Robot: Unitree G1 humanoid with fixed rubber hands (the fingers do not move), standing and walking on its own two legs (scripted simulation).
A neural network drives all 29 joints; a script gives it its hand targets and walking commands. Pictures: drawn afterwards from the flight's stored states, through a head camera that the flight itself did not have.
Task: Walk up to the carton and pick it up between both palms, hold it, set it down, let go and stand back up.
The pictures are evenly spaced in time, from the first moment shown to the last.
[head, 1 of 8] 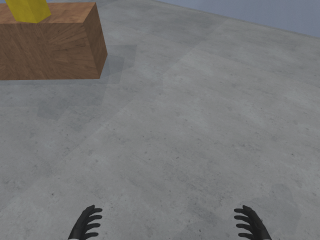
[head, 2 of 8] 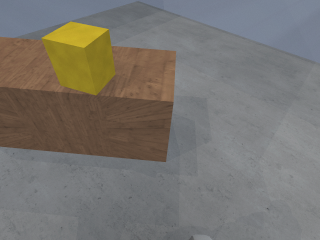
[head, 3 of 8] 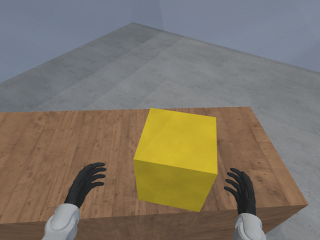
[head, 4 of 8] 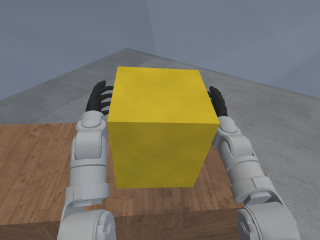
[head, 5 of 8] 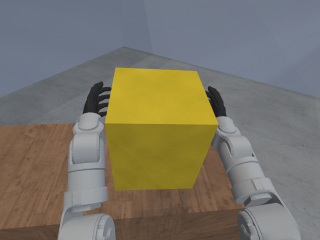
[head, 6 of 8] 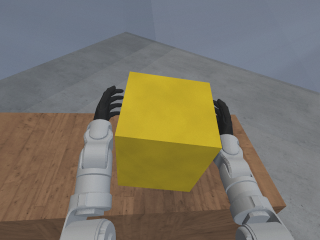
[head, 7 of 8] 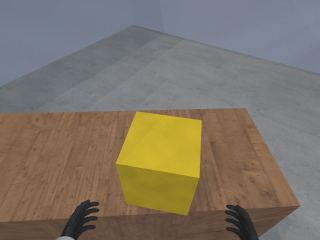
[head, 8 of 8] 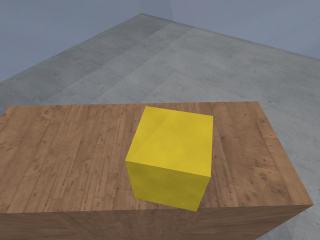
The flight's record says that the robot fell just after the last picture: no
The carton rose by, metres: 0.21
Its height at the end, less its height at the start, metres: +0.00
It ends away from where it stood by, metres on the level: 0.02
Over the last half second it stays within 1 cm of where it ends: yes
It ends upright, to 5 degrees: yes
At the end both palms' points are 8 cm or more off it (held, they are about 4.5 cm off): yes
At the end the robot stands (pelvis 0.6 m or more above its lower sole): yes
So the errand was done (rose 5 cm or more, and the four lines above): yes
